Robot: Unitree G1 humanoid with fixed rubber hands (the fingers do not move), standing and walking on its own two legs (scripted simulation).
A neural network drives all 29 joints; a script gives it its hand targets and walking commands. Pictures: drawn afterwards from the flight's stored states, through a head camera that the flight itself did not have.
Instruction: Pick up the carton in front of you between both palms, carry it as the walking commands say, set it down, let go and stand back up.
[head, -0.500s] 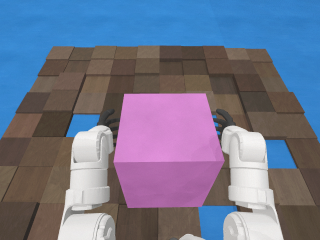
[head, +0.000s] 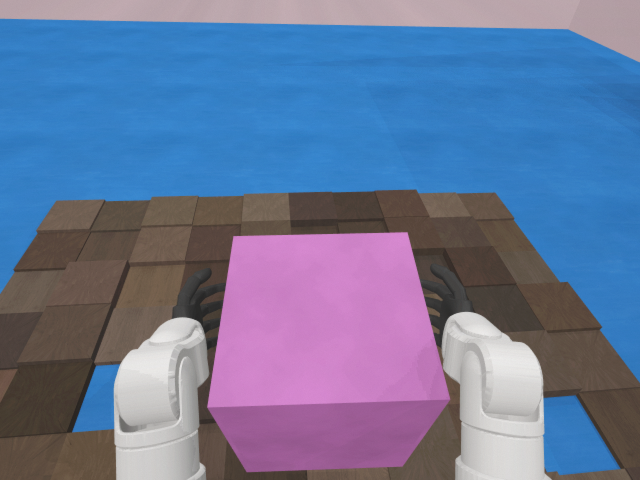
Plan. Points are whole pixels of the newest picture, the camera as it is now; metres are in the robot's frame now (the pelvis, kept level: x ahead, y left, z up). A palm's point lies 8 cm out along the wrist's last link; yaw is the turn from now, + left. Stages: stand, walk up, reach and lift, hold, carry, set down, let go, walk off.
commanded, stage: carry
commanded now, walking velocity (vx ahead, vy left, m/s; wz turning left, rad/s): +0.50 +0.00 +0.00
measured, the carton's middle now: (323, 358) +0.27 +0.00 +0.04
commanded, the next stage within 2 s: none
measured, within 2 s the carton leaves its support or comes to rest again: neither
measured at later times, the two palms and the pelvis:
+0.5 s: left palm (239, 140) +0.64 +0.14 +0.15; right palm (402, 146) +0.65 -0.16 +0.14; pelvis +0.26 -0.01 -0.02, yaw +0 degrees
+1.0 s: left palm (238, 116) +0.76 +0.16 +0.14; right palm (385, 120) +0.75 -0.14 +0.14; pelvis +0.38 +0.02 +0.01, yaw -1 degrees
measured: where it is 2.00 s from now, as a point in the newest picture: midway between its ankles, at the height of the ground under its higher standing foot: (299, 465)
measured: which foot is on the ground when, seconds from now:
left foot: down 0.00-0.44, up 0.46-0.66, down 0.68-1.00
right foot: up 0.00-0.42, down 0.44-1.00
